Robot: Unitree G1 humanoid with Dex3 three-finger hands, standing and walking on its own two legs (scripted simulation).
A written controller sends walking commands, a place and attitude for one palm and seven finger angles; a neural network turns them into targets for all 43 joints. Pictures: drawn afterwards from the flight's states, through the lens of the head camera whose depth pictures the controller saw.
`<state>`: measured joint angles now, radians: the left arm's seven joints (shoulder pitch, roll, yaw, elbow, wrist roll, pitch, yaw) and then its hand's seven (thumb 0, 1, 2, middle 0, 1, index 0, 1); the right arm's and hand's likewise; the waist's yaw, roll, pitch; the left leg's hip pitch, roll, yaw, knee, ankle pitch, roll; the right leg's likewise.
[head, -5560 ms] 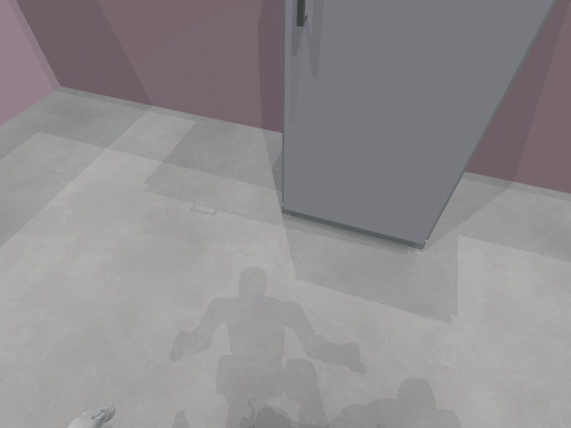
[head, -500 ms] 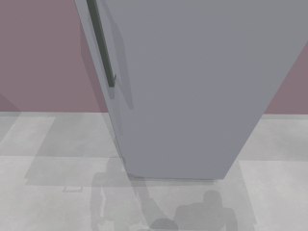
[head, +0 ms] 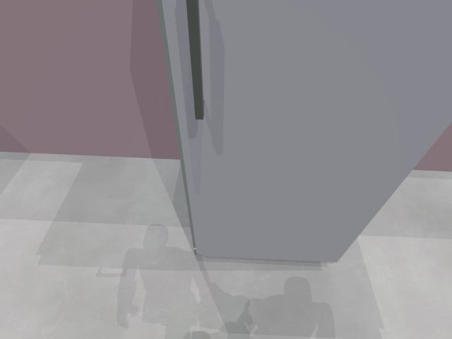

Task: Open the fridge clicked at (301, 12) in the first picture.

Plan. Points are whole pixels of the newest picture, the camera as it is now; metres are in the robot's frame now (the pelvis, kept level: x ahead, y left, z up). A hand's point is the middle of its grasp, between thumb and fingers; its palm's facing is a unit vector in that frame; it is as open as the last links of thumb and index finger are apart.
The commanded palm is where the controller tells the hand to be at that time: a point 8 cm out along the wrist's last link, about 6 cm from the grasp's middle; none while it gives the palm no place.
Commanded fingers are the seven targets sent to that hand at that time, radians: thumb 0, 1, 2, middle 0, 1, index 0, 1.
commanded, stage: come to a stop and stand still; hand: left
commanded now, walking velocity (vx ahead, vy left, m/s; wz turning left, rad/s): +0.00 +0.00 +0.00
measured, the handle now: (196, 44) +0.52 +0.10 +0.26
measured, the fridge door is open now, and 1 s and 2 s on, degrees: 0 0 0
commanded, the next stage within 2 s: look again from close up in 0.14 s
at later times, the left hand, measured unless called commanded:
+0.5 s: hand out of the picture +0.00 +0.15 -0.17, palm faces +0.00 -0.98 -0.20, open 7.4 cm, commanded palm none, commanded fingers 0.00 0.90 0.90 -0.20 -0.30 -0.20 -0.30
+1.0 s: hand out of the picture -0.02 +0.12 -0.17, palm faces +0.03 -0.98 -0.20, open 7.4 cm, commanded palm none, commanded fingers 0.00 0.90 0.90 -0.20 -0.30 -0.20 -0.30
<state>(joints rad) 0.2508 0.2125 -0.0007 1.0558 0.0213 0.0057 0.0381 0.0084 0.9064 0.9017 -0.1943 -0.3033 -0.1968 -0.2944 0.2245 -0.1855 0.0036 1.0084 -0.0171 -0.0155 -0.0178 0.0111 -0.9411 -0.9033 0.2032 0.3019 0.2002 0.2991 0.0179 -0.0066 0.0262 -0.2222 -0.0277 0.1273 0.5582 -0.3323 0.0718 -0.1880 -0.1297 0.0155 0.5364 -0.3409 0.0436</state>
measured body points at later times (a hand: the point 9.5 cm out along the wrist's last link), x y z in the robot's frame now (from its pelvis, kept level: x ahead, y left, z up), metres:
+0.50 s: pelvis -0.01 -0.03 +0.01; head +0.01 -0.02 +0.46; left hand +0.00 +0.20 -0.15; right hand +0.01 -0.26 -0.15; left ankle -0.02 +0.07 -0.73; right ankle -0.03 -0.20 -0.73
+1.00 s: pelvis -0.02 -0.06 +0.01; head +0.00 -0.06 +0.46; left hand -0.02 +0.17 -0.15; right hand +0.00 -0.29 -0.15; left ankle -0.02 +0.07 -0.73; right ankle -0.03 -0.20 -0.73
